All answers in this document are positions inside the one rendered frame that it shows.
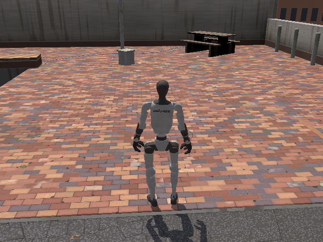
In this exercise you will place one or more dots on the robot shin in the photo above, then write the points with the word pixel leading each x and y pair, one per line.
pixel 151 184
pixel 174 180

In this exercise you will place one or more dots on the robot right hand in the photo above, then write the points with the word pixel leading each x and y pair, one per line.
pixel 187 146

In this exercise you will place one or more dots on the robot right upper arm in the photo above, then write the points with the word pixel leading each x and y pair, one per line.
pixel 180 115

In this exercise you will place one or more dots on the robot left hand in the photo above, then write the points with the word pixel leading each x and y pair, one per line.
pixel 137 144

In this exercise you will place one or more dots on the robot right forearm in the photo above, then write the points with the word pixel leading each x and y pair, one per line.
pixel 185 135

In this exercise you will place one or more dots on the robot left upper arm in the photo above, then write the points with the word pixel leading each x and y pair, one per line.
pixel 143 115

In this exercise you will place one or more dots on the robot left shin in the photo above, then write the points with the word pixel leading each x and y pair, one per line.
pixel 151 184

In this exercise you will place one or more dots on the robot right shin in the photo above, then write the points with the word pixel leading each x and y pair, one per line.
pixel 174 180

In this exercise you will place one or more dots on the robot left forearm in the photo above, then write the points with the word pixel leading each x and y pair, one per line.
pixel 137 134

